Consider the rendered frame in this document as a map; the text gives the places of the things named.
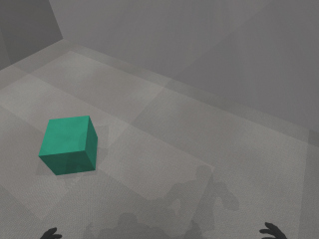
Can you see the carton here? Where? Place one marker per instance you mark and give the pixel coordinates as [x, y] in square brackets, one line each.
[70, 145]

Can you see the left robot hand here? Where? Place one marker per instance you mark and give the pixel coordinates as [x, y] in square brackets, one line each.
[50, 234]

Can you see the right robot hand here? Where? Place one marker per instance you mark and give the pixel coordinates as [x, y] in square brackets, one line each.
[273, 230]

